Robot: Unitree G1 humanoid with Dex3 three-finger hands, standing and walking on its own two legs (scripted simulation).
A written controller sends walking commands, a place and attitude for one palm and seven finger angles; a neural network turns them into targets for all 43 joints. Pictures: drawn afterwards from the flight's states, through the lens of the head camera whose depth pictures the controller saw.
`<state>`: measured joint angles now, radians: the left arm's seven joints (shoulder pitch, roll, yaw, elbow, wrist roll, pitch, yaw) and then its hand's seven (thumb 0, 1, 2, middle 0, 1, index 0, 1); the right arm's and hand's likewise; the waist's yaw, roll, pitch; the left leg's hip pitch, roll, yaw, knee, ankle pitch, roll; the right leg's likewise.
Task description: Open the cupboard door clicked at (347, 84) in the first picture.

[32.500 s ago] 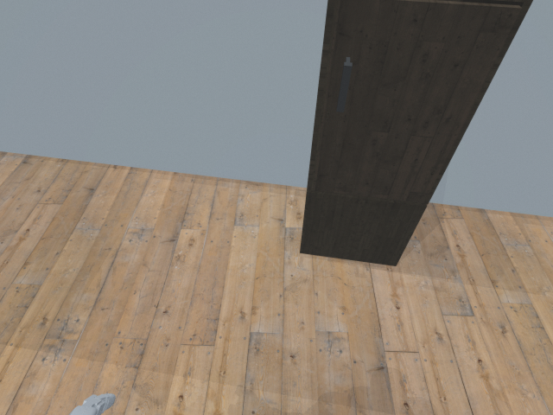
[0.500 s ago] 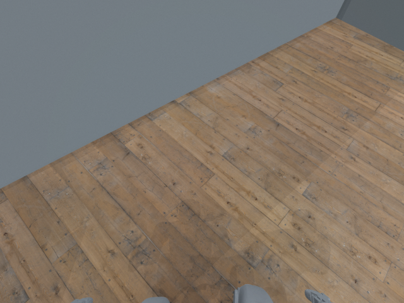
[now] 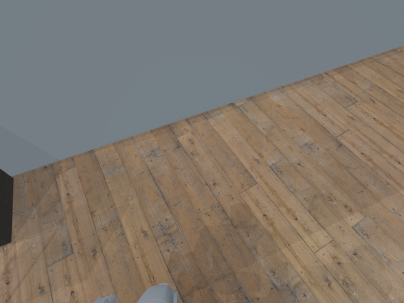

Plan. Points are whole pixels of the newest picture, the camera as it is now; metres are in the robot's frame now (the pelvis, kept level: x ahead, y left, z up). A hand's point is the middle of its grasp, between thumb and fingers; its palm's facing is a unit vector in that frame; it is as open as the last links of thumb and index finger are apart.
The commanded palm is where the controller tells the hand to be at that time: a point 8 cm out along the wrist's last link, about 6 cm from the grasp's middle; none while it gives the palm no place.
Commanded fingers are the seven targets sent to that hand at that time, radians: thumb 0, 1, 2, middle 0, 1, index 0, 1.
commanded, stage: turn to face it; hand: left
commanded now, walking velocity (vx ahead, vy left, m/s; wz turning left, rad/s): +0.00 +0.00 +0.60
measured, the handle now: out of the picture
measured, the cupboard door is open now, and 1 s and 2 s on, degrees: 46 46 46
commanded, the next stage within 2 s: take the last steps up to it in 1.86 s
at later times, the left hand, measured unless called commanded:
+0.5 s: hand out of the picture +0.07 +0.22 -0.16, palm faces +0.28 -0.91 -0.31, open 7.4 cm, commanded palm none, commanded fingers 0.00 0.90 0.90 -0.20 -0.30 -0.20 -0.30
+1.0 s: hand out of the picture -0.06 +0.21 -0.19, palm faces +0.60 -0.76 -0.26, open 7.4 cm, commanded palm none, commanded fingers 0.00 0.90 0.90 -0.20 -0.30 -0.20 -0.30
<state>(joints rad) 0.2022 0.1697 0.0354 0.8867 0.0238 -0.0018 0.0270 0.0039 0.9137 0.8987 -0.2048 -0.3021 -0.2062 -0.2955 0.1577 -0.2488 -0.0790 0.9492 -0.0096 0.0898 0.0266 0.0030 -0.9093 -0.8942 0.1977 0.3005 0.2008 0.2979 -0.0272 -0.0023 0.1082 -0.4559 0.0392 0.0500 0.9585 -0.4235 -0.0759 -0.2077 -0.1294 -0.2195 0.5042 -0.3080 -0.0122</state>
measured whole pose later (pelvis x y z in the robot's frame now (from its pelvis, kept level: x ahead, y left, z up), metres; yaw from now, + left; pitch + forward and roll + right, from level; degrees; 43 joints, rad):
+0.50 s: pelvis +0.02 -0.02 -0.02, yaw +16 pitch +2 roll +1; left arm 0.15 0.23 0.06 0.87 0.02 0.02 0.01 0.01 0.91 0.90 -0.20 -0.30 -0.20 -0.29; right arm 0.16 -0.23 -0.07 0.91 -0.01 0.06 0.01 0.00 -0.90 -0.89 0.20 0.30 0.21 0.30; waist -0.01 0.03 0.08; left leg -0.35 -0.02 -0.09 0.59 -0.29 -0.03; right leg -0.31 -0.05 -0.04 0.60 -0.32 0.05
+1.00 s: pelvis +0.03 +0.00 -0.02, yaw +36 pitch +1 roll +0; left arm 0.20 0.26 0.08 0.93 0.02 0.06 0.02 0.01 0.91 0.90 -0.20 -0.30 -0.20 -0.29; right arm 0.11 -0.22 -0.05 0.89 -0.02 0.03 0.01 0.00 -0.91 -0.89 0.20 0.30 0.20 0.30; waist 0.00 -0.06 0.11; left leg -0.33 -0.01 0.07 0.61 -0.30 0.04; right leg -0.44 -0.13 -0.08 1.09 -0.52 0.07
